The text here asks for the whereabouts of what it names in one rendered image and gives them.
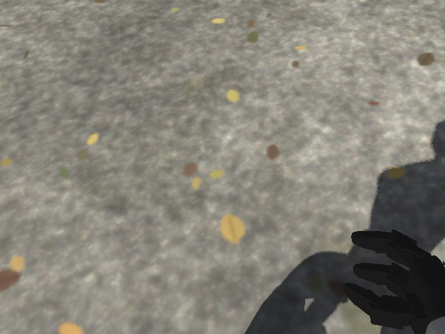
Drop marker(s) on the right robot forearm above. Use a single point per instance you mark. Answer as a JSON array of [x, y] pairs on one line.
[[436, 327]]

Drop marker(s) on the right robot hand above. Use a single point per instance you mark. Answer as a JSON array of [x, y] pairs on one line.
[[420, 291]]

